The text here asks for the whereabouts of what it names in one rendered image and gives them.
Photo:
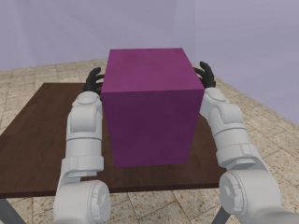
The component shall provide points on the right robot upper arm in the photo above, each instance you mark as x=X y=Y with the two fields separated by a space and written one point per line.
x=253 y=196

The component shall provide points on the robot right forearm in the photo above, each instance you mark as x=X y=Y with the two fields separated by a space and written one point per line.
x=234 y=148

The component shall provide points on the carton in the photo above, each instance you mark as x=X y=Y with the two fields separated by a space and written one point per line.
x=152 y=99

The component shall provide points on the left robot upper arm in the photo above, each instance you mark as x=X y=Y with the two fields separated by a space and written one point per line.
x=82 y=202

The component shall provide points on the robot left hand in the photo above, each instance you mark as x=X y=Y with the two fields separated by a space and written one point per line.
x=90 y=84

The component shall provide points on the table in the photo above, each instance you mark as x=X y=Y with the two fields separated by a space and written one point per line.
x=33 y=146

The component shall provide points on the robot left forearm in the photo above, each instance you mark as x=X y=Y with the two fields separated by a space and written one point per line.
x=83 y=151

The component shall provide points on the robot right hand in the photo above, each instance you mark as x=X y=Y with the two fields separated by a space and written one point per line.
x=207 y=75

